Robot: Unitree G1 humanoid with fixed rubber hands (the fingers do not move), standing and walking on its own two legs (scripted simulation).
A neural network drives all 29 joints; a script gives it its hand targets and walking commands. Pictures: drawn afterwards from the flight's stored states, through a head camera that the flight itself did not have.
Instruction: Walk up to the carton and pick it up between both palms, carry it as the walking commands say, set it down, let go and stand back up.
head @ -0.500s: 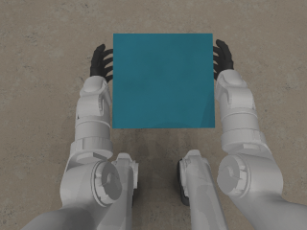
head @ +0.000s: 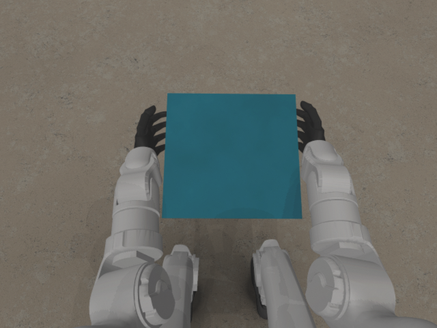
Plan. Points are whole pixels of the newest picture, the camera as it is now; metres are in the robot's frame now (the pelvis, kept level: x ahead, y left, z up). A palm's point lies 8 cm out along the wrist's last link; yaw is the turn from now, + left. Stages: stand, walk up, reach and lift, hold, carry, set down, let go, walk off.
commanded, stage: reach and lift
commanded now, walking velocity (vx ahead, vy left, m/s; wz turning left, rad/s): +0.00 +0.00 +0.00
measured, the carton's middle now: (228, 167) +0.42 -0.01 -0.12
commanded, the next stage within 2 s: none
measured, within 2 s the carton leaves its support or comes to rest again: neither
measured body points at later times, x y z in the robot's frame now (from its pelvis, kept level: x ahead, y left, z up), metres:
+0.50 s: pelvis +0.01 +0.00 +0.06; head +0.19 -0.01 +0.48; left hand +0.43 +0.14 +0.01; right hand +0.43 -0.17 +0.01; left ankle +0.07 +0.13 -0.56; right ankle +0.09 -0.14 -0.56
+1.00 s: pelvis +0.03 +0.00 +0.12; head +0.15 -0.01 +0.55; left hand +0.41 +0.14 +0.09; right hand +0.41 -0.16 +0.08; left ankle +0.07 +0.13 -0.56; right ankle +0.09 -0.14 -0.56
